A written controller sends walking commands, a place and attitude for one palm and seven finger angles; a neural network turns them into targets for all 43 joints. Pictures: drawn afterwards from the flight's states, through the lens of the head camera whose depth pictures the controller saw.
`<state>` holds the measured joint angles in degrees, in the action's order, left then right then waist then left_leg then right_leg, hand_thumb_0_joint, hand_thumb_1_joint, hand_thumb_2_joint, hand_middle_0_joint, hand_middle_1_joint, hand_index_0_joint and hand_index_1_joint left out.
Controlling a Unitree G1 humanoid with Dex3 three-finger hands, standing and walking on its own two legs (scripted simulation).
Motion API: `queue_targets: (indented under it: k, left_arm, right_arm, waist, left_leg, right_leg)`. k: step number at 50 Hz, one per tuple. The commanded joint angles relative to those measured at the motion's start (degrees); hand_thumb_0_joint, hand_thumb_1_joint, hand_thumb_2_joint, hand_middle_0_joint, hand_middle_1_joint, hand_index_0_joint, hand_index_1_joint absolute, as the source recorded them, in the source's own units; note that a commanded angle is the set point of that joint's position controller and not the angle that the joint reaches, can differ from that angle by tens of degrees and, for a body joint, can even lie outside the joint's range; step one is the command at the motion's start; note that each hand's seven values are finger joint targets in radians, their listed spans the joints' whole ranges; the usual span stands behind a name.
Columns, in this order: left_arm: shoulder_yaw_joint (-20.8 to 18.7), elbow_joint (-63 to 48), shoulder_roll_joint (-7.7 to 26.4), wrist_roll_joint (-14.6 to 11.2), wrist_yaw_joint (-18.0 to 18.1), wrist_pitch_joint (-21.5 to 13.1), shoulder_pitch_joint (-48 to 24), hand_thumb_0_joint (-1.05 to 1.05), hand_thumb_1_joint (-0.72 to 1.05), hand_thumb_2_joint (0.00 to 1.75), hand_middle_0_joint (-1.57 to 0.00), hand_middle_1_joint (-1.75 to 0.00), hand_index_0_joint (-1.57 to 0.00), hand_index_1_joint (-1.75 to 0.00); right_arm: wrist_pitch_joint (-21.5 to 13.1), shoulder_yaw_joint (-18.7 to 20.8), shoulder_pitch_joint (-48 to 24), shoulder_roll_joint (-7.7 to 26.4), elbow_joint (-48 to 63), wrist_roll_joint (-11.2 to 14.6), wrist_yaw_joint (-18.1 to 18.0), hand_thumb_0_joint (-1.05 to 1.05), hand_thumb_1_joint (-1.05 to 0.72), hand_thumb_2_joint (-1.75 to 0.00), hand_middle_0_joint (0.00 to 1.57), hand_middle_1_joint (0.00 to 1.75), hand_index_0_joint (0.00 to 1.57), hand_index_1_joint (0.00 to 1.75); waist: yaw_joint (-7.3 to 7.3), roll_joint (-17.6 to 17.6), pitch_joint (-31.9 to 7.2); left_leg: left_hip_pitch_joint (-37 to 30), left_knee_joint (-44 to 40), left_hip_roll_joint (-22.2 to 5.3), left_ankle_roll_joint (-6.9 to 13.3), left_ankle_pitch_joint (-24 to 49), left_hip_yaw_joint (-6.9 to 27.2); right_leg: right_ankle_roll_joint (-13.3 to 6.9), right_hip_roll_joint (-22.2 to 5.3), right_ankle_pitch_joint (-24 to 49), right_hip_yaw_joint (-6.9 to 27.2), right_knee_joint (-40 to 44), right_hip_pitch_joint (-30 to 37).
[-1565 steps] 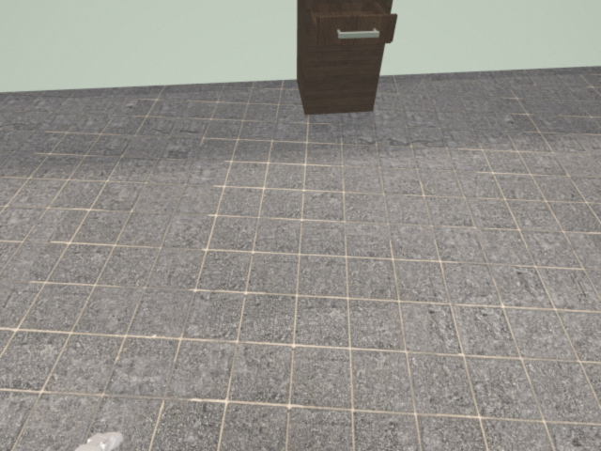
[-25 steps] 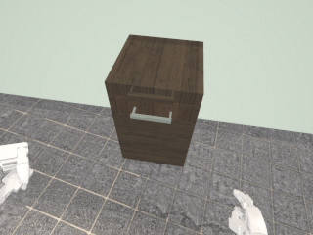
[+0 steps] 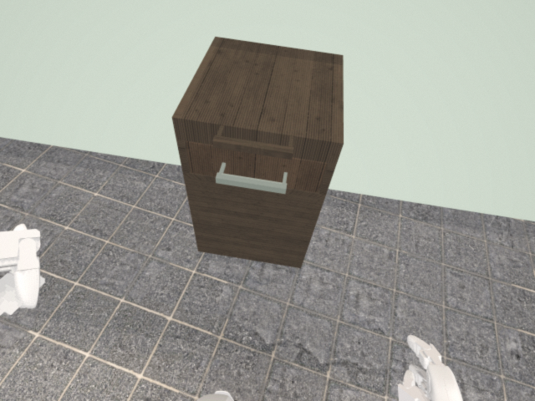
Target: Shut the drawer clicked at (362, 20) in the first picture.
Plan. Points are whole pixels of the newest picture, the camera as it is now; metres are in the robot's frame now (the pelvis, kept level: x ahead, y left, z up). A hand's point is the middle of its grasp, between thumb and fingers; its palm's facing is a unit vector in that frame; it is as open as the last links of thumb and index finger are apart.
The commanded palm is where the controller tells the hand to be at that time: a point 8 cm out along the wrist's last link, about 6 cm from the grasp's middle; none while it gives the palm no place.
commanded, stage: step back with the hand held close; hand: left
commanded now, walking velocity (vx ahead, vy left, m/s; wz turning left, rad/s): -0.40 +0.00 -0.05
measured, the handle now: (252, 177) +0.69 +0.04 -0.20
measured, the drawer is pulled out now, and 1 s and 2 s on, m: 0.00 0.00 0.00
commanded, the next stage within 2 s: stop stepping back and stand still in 0.46 s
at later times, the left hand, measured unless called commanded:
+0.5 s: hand (24, 395) +0.12 +0.20 +0.17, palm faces +0.22 -0.83 -0.51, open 3.2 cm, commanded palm +0.04 +0.24 +0.19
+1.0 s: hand out of the picture -0.02 +0.20 +0.18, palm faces +0.30 -0.85 -0.43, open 3.3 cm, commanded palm -0.09 +0.25 +0.19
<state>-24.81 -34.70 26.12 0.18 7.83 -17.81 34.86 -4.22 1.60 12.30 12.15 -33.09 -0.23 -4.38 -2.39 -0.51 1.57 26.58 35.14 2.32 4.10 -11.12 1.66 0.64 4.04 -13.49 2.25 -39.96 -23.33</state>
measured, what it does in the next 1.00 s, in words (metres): walks backwards: right foot, then left foot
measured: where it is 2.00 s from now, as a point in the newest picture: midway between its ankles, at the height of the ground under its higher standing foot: outside the picture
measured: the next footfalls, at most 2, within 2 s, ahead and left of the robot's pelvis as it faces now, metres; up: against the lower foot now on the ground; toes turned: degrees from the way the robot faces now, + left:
right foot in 0.16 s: -0.18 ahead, -0.12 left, +0.00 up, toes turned -2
left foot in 0.42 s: +0.01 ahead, +0.05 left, +0.00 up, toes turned -4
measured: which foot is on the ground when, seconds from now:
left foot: down 0.00-0.28, up 0.30-0.40, down 0.42-0.68, up 0.70-0.86, down 0.88-1.00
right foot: up 0.00-0.14, down 0.16-1.00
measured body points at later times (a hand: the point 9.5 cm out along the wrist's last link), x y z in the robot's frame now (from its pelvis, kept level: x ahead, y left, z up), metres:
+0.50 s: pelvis -0.11 -0.02 +0.01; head -0.06 +0.00 +0.46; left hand +0.10 +0.25 +0.20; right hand +0.05 -0.29 -0.06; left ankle -0.03 +0.06 -0.73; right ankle -0.15 -0.12 -0.71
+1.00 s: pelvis -0.24 -0.02 +0.00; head -0.26 +0.00 +0.45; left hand -0.05 +0.24 +0.20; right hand -0.13 -0.27 -0.08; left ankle -0.19 +0.10 -0.73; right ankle -0.22 -0.12 -0.70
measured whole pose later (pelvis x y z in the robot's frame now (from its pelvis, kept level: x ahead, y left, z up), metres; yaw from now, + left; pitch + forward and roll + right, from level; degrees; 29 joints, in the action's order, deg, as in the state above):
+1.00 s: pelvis -0.24 -0.02 +0.00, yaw -4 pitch -2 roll +0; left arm -21.3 -32.0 23.2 -0.9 8.8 -10.4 33.2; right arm -6.9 -1.4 16.3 9.4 -35.6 -0.4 -4.1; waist -3.7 -2.7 -1.1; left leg 17.0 33.2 -0.6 0.5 -14.5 0.9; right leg -0.4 0.3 -27.7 -3.7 -46.0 -21.6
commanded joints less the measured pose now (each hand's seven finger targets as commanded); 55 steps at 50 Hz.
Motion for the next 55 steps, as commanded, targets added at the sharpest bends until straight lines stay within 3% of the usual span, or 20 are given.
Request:
queue_targets:
  k: [1, 8, 11, 14, 18, 20, 22, 24, 31, 32, 33, 34, 35, 38, 41, 44, 46, 50, 52, 55]
  left_arm:
    - [-6.58, -11.27, 6.22, -1.53, 1.05, -4.19, 0.92, 0.00, 0.90, 0.90, -1.40, -1.60, -1.40, -1.60]
    - [-5.23, -14.95, 8.30, -2.55, -0.52, -5.95, -1.34, 0.00, 0.90, 0.90, -1.40, -1.60, -1.40, -1.60]
    - [-8.15, -16.45, 9.63, -4.25, -0.83, -4.50, 4.71, 0.00, 0.90, 0.90, -1.40, -1.60, -1.40, -1.60]
    - [-11.78, -11.78, 11.06, -5.43, -1.09, -3.40, 8.26, 0.00, 0.90, 0.90, -1.40, -1.60, -1.40, -1.60]
    - [-9.43, -6.72, 9.65, -4.55, -0.48, -1.42, 6.03, 0.00, 0.90, 0.90, -1.40, -1.60, -1.40, -1.60]
    - [-5.45, -9.77, 8.27, -4.36, -0.74, -1.35, 0.61, 0.00, 0.90, 0.90, -1.40, -1.60, -1.40, -1.60]
    - [-4.90, -9.32, 9.46, -3.96, -1.04, -1.85, 1.06, 0.00, 0.90, 0.90, -1.40, -1.60, -1.40, -1.60]
    - [-2.94, -11.81, 7.72, -4.21, -1.22, -1.26, 2.87, 0.00, 0.90, 0.90, -1.40, -1.60, -1.40, -1.60]
    - [-6.33, -14.20, 7.89, -4.18, 0.79, 1.98, 8.67, 0.00, 0.90, 0.90, -1.40, -1.60, -1.40, -1.60]
    - [-6.79, -13.29, 8.48, -3.82, 0.88, 2.71, 8.79, 0.00, 0.90, 0.90, -1.40, -1.60, -1.40, -1.60]
    - [-7.46, -13.26, 10.03, -3.56, 1.09, 2.81, 7.16, 0.00, 0.90, 0.90, -1.40, -1.60, -1.40, -1.60]
    - [-7.66, -14.61, 10.16, -4.43, 1.59, 2.73, 3.49, 0.00, 0.90, 0.90, -1.40, -1.60, -1.40, -1.60]
    - [-6.97, -16.09, 9.17, -3.80, 1.86, 2.99, -2.33, 0.00, 0.90, 0.90, -1.40, -1.60, -1.40, -1.60]
    - [-1.29, -8.00, 4.06, -2.62, 2.62, 4.82, -4.72, 0.00, 0.90, 0.90, -1.40, -1.60, -1.40, -1.60]
    - [1.09, -8.06, 3.93, -1.32, 2.81, 4.58, -10.13, 0.00, 0.90, 0.90, -1.40, -1.60, -1.40, -1.60]
    - [-1.09, -13.77, 5.97, -0.25, 2.52, 3.51, -7.24, 0.00, 0.90, 0.90, -1.40, -1.60, -1.40, -1.60]
    - [-2.16, -12.27, 4.94, -0.76, 1.94, 3.39, -3.10, 0.00, 0.90, 0.90, -1.40, -1.60, -1.40, -1.60]
    - [-5.41, -11.05, 7.43, -1.07, 1.94, 2.80, 3.83, 0.00, 0.90, 0.90, -1.40, -1.60, -1.40, -1.60]
    - [-6.17, -11.08, 8.74, -2.16, 1.45, 3.25, 1.40, 0.00, 0.90, 0.90, -1.40, -1.60, -1.40, -1.60]
    - [-5.67, -11.17, 7.94, -1.62, 1.65, 2.49, -5.17, 0.00, 0.90, 0.90, -1.40, -1.60, -1.40, -1.60]
  right_arm:
    - [-5.12, 2.97, -5.31, 8.22, 7.23, -1.22, -0.53, 0.00, -0.90, -0.90, 0.20, 0.30, 0.20, 0.30]
    - [-5.06, 2.50, -3.67, 8.03, 3.26, -2.34, 2.27, 0.00, -0.90, -0.90, 0.20, 0.30, 0.20, 0.30]
    - [-3.28, 2.11, -5.05, 7.23, 7.08, -0.62, 2.69, 0.00, -0.90, -0.90, 0.20, 0.30, 0.20, 0.30]
    - [-0.39, 1.48, -9.54, 5.64, 10.73, 1.89, 1.68, 0.00, -0.90, -0.90, 0.20, 0.30, 0.20, 0.30]
    - [0.82, -0.14, -9.87, 5.15, 9.57, 0.75, -0.25, 0.00, -0.90, -0.90, 0.20, 0.30, 0.20, 0.30]
    - [0.45, 0.03, -8.30, 6.73, 8.48, 0.96, -0.94, 0.00, -0.90, -0.90, 0.20, 0.30, 0.20, 0.30]
    - [-0.82, 1.75, -4.82, 8.45, 7.22, 0.92, -0.09, 0.00, -0.90, -0.90, 0.20, 0.30, 0.20, 0.30]
    - [-3.27, 1.95, -5.00, 8.19, 7.36, -0.86, 0.77, 0.00, -0.90, -0.90, 0.20, 0.30, 0.20, 0.30]
    - [-3.55, 1.40, -6.74, 7.84, 10.87, -0.26, 0.72, 0.00, -0.90, -0.90, 0.20, 0.30, 0.20, 0.30]
    - [-3.07, 1.43, -6.98, 7.41, 11.26, -0.12, 0.55, 0.00, -0.90, -0.90, 0.20, 0.30, 0.20, 0.30]
    - [-2.35, 1.84, -6.36, 6.74, 10.91, -0.08, 0.45, 0.00, -0.90, -0.90, 0.20, 0.30, 0.20, 0.30]
    - [-1.90, 2.14, -5.15, 6.79, 9.43, -0.55, 0.30, 0.00, -0.90, -0.90, 0.20, 0.30, 0.20, 0.30]
    - [-1.90, 1.79, -4.57, 6.39, 8.24, -0.47, 0.58, 0.00, -0.90, -0.90, 0.20, 0.30, 0.20, 0.30]
    - [-2.12, 1.24, -4.22, 5.65, 6.75, -0.07, -0.95, 0.00, -0.90, -0.90, 0.20, 0.30, 0.20, 0.30]
    - [-4.63, 0.24, -4.78, 6.82, 5.33, -0.44, -2.12, 0.00, -0.90, -0.90, 0.20, 0.30, 0.20, 0.30]
    - [-5.67, 0.49, -2.23, 8.05, 6.91, -0.39, -1.77, 0.00, -0.90, -0.90, 0.20, 0.30, 0.20, 0.30]
    - [-6.18, -0.08, -4.21, 4.96, 7.23, -0.08, -0.20, 0.00, -0.90, -0.90, 0.20, 0.30, 0.20, 0.30]
    - [-4.76, 0.00, -5.88, 5.98, 7.70, -0.40, 0.57, 0.00, -0.90, -0.90, 0.20, 0.30, 0.20, 0.30]
    - [-3.09, 1.51, -5.46, 5.77, 7.89, -0.18, 0.45, 0.00, -0.90, -0.90, 0.20, 0.30, 0.20, 0.30]
    - [-4.02, 1.33, -2.57, 5.19, 5.51, -0.58, 0.36, 0.00, -0.90, -0.90, 0.20, 0.30, 0.20, 0.30]
  waist:
    - [1.62, 7.30, -6.37]
    - [2.35, 10.97, -21.89]
    - [2.80, 2.92, -25.47]
    - [2.58, -11.93, -16.14]
    - [2.03, -4.68, -7.40]
    - [0.78, 0.83, -8.39]
    - [1.55, 6.57, -15.18]
    - [3.17, 11.76, -16.55]
    - [3.17, 12.94, -6.84]
    - [3.04, 8.01, -4.89]
    - [2.39, -5.49, -3.20]
    - [1.62, -12.21, -2.48]
    - [1.77, -13.46, -4.43]
    - [0.04, -8.22, -2.39]
    - [0.50, -1.32, 1.22]
    - [1.64, 14.56, -7.12]
    - [0.30, 19.07, -0.43]
    - [3.36, 6.24, -1.18]
    - [2.56, -16.69, -0.77]
    - [0.12, -6.31, -2.79]
  left_leg:
    - [5.95, -19.93, -16.86, 5.40, -4.45, 16.47]
    - [-36.38, -6.68, -13.61, 1.59, 49.82, 6.53]
    - [-32.89, -3.22, -10.28, 0.13, 41.20, 1.43]
    - [-14.37, 4.46, -3.23, -2.72, 7.25, -4.37]
    - [0.32, 0.47, -2.28, -2.99, -2.81, -1.11]
    - [-10.12, -10.31, -4.43, -1.94, 24.12, -1.20]
    - [-26.58, -12.65, -13.25, 2.37, 47.03, 6.44]
    - [-22.11, -17.46, -18.51, 4.44, 37.20, 12.07]
    - [8.18, -23.77, -11.33, 0.52, -24.38, 5.38]
    - [8.63, -17.38, -6.56, -2.27, -25.53, 0.85]
    - [-1.07, 3.27, 0.05, -5.50, -19.48, -4.14]
    - [-6.51, 21.16, -0.09, -5.89, -12.15, -1.07]
    - [-3.47, 27.06, -1.15, -5.52, -10.74, 0.85]
    - [-11.74, 17.06, -4.75, -3.87, -9.65, -1.32]
    - [-11.76, -6.80, -4.22, -1.82, -13.98, -4.26]
    - [-12.68, -19.46, -14.83, 4.99, -15.68, 14.48]
    - [-4.17, -27.18, -18.10, 7.80, -31.68, 24.94]
    - [12.85, -11.92, -10.33, 0.48, -24.98, 6.23]
    - [16.47, 24.52, -0.83, -3.37, -17.48, -4.32]
    - [2.59, 25.03, -6.12, -3.02, -13.81, -1.18]
  right_leg:
    - [-0.65, 0.53, -9.68, 1.17, -0.62, 13.66]
    - [0.48, -0.97, -0.78, -0.36, 16.55, 3.27]
    - [3.53, -2.86, 18.09, -0.72, 18.93, 8.36]
    - [3.83, -13.77, 44.00, 2.61, 20.66, 9.69]
    - [-1.47, -16.18, 53.28, 5.46, 15.76, 14.76]
    - [2.14, -9.66, 46.84, -0.41, 11.53, 13.00]
    - [4.12, -2.70, 9.88, -0.64, 2.59, 3.62]
    - [0.75, -1.31, -18.78, 1.42, -7.06, 2.82]
    - [-1.26, -1.01, -12.17, -5.70, 7.08, 22.84]
    - [-2.31, -2.95, -15.84, -4.13, 14.57, 20.64]
    - [-6.22, -12.39, -29.40, 9.10, 29.54, 3.38]
    - [-11.39, -24.46, -33.58, 22.89, 36.45, -10.54]
    - [-12.99, -25.34, -31.62, 24.93, 35.29, -8.65]
    - [-6.95, -18.65, -29.17, 6.56, 29.21, -11.73]
    - [-5.28, -15.24, -26.91, 1.00, 20.03, -4.10]
    - [0.74, -2.31, -13.06, -9.33, -8.54, 1.37]
    - [-0.21, -3.72, -15.37, -3.82, -19.42, -3.99]
    - [-2.91, -3.88, -14.64, -4.08, 10.61, 24.04]
    - [-12.07, -24.31, -29.66, 28.25, 32.38, 15.11]
    - [-11.28, -22.64, -35.14, 18.02, 30.92, -1.27]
